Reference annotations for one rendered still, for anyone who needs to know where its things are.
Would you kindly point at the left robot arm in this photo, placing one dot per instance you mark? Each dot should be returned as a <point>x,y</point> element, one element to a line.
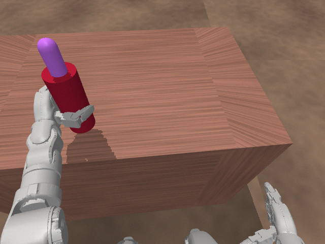
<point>36,216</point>

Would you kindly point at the bottle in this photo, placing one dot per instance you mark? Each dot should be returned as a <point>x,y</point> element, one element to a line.
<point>63,82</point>

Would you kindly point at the left robot hand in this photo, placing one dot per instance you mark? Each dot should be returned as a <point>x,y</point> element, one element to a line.
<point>45,108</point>

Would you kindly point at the right robot arm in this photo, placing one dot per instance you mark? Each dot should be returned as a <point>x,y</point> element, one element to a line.
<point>288,238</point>

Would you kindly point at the right robot hand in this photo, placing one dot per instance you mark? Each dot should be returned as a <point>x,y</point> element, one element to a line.
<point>278,215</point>

